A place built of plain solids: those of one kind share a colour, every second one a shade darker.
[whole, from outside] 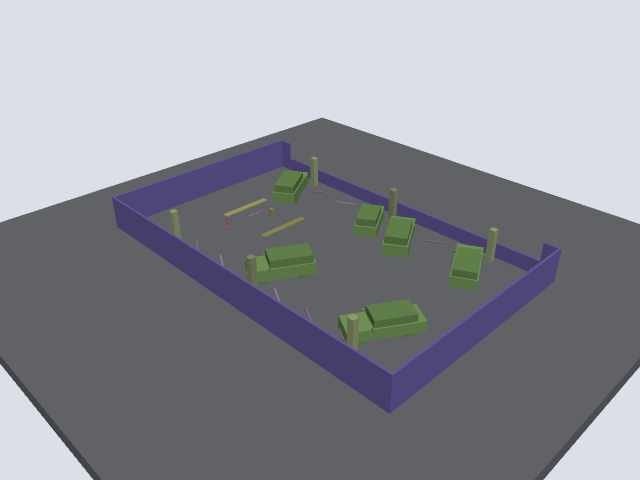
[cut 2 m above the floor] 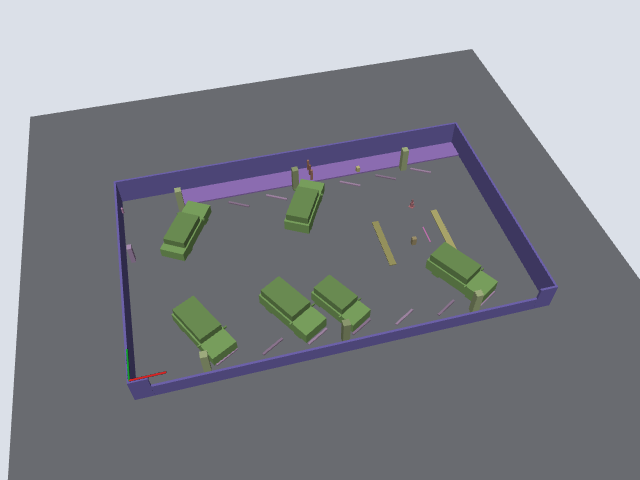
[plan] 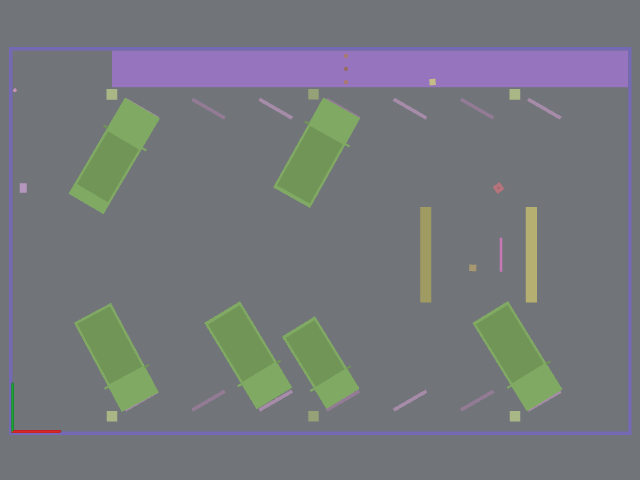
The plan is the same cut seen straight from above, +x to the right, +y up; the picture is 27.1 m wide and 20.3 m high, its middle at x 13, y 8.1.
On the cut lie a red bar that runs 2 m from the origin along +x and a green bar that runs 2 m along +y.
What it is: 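An open-sided multi-storey car park deck of the 2000s; 26.0 x 16.1 m, 2.43 m to the soffit, a drive aisle of 4.64 m, bays of 2.46 x 4.8 m, columns of 0.45 m, a walkway of 1.55 m with a kerb of about 0.12 m, a stair door of 0.92 x 2.1 m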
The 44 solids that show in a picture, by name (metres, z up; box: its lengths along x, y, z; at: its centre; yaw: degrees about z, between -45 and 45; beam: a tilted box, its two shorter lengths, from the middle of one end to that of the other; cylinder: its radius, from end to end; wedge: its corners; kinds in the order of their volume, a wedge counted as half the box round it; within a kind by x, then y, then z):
{
 "car_1": {"box": [1.52, 2.59, 0.52], "at": [4.03, 11.2, 1.17], "yaw": -30.5},
 "car_2": {"box": [1.57, 2.9, 0.51], "at": [4.11, 3.65, 1.19], "yaw": 28.2},
 "car_3": {"box": [1.72, 4.71, 0.73], "at": [4.3, 11.65, 0.54], "yaw": -30.5},
 "car_4": {"box": [1.77, 4.28, 0.76], "at": [4.39, 3.13, 0.56], "yaw": 28.2},
 "car_5": {"box": [1.57, 2.83, 0.56], "at": [9.67, 3.72, 1.31], "yaw": 31.2},
 "car_6": {"box": [1.77, 4.28, 0.85], "at": [9.97, 3.23, 0.61], "yaw": 31.2},
 "car_7": {"box": [1.59, 2.87, 0.56], "at": [12.58, 11.28, 1.3], "yaw": -29.2},
 "car_8": {"box": [1.44, 2.43, 0.54], "at": [12.8, 3.3, 1.24], "yaw": 31.6},
 "car_9": {"box": [1.79, 4.36, 0.84], "at": [12.86, 11.79, 0.6], "yaw": -29.2},
 "car_10": {"box": [1.64, 3.6, 0.78], "at": [13.03, 2.91, 0.57], "yaw": 31.6},
 "car_11": {"box": [1.57, 2.93, 0.57], "at": [21.03, 3.7, 1.31], "yaw": 31.6},
 "car_12": {"box": [1.77, 4.39, 0.85], "at": [21.35, 3.19, 0.6], "yaw": 31.6},
 "wall_1": {"box": [0.15, 16.41, 2.51], "at": [-0.07, 8.05, 1.21]},
 "wall_2": {"box": [1.15, 0.15, 2.51], "at": [0.42, -0.07, 1.21]},
 "wall_3": {"box": [24.03, 0.15, 1.13], "at": [13.02, -0.07, 0.52]},
 "wall_4": {"box": [26.33, 0.15, 2.51], "at": [13.02, 16.18, 1.21]},
 "wall_5": {"box": [1.15, 0.15, 2.51], "at": [25.61, -0.07, 1.21]},
 "wall_6": {"box": [0.15, 16.41, 2.51], "at": [26.11, 8.05, 1.21]},
 "walkway_1": {"box": [21.83, 1.55, 0.17], "at": [15.12, 15.34, 0.03]},
 "column_1": {"box": [0.45, 0.45, 2.48], "at": [4.2, 0.65, 1.19]},
 "column_2": {"box": [0.45, 0.45, 2.48], "at": [4.2, 14.26, 1.19]},
 "column_3": {"box": [0.45, 0.45, 2.48], "at": [12.72, 0.65, 1.19]},
 "column_4": {"box": [0.45, 0.45, 2.48], "at": [12.72, 14.26, 1.19]},
 "column_5": {"box": [0.45, 0.45, 2.48], "at": [21.24, 0.65, 1.19]},
 "column_6": {"box": [0.45, 0.45, 2.48], "at": [21.24, 14.26, 1.19]},
 "hump_1": {"box": [0.47, 4.04, 0.12], "at": [17.47, 7.48, 0.01]},
 "hump_2": {"box": [0.47, 4.04, 0.12], "at": [21.94, 7.48, 0.01]},
 "wheelstop_1": {"box": [1.6, 0.15, 0.15], "at": [5.45, 1.31, 0.03], "yaw": 30.0},
 "wheelstop_2": {"box": [1.6, 0.15, 0.15], "at": [8.29, 1.31, 0.03], "yaw": 30.0},
 "wheelstop_3": {"box": [1.6, 0.15, 0.15], "at": [8.29, 13.65, 0.03], "yaw": -30.0},
 "wheelstop_4": {"box": [1.6, 0.15, 0.15], "at": [11.13, 1.31, 0.03], "yaw": 30.0},
 "wheelstop_5": {"box": [1.6, 0.15, 0.15], "at": [11.13, 13.65, 0.03], "yaw": -30.0},
 "wheelstop_6": {"box": [1.6, 0.15, 0.15], "at": [13.97, 1.31, 0.03], "yaw": 30.0},
 "wheelstop_7": {"box": [1.6, 0.15, 0.15], "at": [13.97, 13.65, 0.03], "yaw": -30.0},
 "wheelstop_8": {"box": [1.6, 0.15, 0.15], "at": [16.81, 1.31, 0.03], "yaw": 30.0},
 "wheelstop_9": {"box": [1.6, 0.15, 0.15], "at": [16.81, 13.65, 0.03], "yaw": -30.0},
 "wheelstop_10": {"box": [1.6, 0.15, 0.15], "at": [19.65, 1.31, 0.03], "yaw": 30.0},
 "wheelstop_11": {"box": [1.6, 0.15, 0.15], "at": [19.65, 13.65, 0.03], "yaw": -30.0},
 "wheelstop_12": {"box": [1.6, 0.15, 0.15], "at": [22.49, 1.31, 0.03], "yaw": 30.0},
 "wheelstop_13": {"box": [1.6, 0.15, 0.15], "at": [22.49, 13.65, 0.03], "yaw": -30.0},
 "pay_station_1": {"box": [0.3, 0.4, 1.5], "at": [0.45, 10.3, 0.7]},
 "wet_floor_sign_1": {"box": [0.3, 0.28, 0.65], "at": [19.46, 6.92, 0.28], "yaw": -2.2},
 "cable_cover_1": {"box": [0.11, 1.44, 0.07], "at": [20.66, 7.48, -0.02]},
 "cone_1": {"box": [0.36, 0.36, 0.08], "at": [20.55, 10.3, -0.01], "yaw": 35.4}
}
